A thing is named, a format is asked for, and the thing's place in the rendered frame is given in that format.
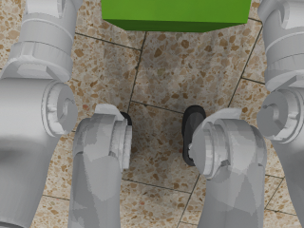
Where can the left robot thigh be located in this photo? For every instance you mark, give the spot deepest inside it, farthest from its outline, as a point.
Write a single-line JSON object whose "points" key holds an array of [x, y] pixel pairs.
{"points": [[97, 171]]}

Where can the robot right upper arm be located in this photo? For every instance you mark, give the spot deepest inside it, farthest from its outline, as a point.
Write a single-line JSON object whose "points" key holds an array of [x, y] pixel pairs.
{"points": [[281, 120]]}

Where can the robot thigh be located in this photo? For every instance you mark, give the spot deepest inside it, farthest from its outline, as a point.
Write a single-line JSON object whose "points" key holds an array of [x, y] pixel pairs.
{"points": [[226, 151], [97, 171]]}

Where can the carton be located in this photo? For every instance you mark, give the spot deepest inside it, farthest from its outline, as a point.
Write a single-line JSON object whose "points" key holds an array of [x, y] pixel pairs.
{"points": [[197, 16]]}

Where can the robot left upper arm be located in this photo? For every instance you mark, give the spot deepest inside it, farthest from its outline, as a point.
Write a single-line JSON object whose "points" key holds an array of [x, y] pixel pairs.
{"points": [[34, 114]]}

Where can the left robot forearm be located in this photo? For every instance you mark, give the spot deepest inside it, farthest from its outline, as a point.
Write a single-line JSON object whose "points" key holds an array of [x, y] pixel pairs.
{"points": [[43, 50]]}

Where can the right robot thigh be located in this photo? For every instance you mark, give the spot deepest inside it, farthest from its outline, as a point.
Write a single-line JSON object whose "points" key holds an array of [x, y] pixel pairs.
{"points": [[226, 151]]}

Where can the right robot forearm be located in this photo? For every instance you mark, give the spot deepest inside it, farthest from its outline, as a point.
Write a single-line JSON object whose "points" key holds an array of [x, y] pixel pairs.
{"points": [[283, 36]]}

